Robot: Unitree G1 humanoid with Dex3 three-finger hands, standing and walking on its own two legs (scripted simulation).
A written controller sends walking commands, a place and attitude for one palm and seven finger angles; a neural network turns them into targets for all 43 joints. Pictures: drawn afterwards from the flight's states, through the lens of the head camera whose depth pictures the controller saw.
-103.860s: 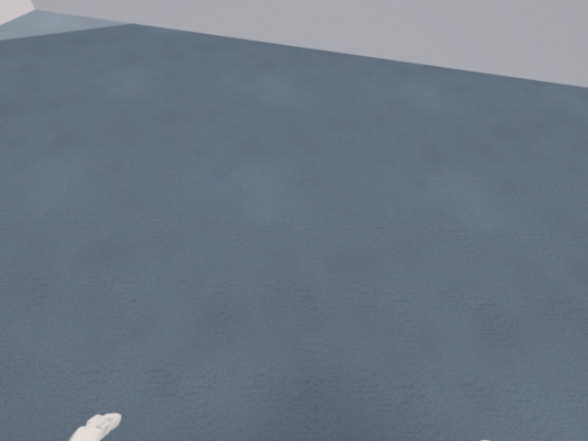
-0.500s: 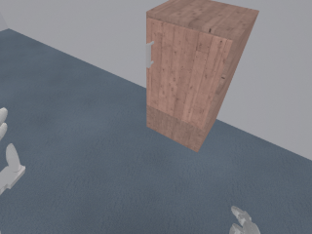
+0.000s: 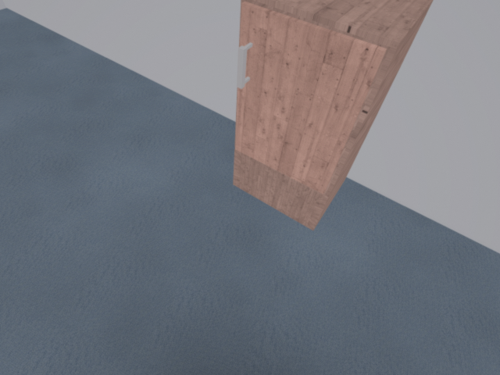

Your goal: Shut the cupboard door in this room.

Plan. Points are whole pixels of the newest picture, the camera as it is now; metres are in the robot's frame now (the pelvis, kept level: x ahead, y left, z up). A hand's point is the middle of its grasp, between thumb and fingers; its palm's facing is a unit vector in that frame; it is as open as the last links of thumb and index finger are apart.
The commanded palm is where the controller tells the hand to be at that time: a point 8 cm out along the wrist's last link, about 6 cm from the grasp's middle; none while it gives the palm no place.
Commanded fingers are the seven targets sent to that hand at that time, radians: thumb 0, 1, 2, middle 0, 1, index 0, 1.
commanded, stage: let the arm hang, fingers relaxed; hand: left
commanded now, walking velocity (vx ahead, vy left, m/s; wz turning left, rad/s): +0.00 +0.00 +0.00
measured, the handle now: (245, 65) +1.00 +0.07 -0.05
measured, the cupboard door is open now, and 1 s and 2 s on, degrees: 1 1 1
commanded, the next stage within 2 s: look to check the result in 0.66 s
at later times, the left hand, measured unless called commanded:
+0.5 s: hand out of the picture +0.06 +0.21 -0.16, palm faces -0.01 -0.97 -0.25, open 7.4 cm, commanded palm none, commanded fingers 0.00 0.90 0.90 -0.20 -0.30 -0.20 -0.30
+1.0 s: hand out of the picture +0.06 +0.22 -0.16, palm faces -0.01 -0.96 -0.28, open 7.4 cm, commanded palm none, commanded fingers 0.00 0.90 0.90 -0.20 -0.30 -0.20 -0.30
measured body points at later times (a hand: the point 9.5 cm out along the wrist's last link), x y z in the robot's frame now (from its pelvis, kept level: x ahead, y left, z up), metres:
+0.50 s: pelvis +0.01 +0.00 +0.01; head +0.01 +0.00 +0.46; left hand +0.06 +0.26 -0.14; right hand +0.04 -0.25 -0.15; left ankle +0.04 +0.12 -0.74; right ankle +0.01 -0.12 -0.74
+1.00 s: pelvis +0.03 +0.00 +0.01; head +0.03 -0.01 +0.46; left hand +0.06 +0.27 -0.13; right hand +0.06 -0.28 -0.14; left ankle +0.04 +0.12 -0.74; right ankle +0.01 -0.12 -0.74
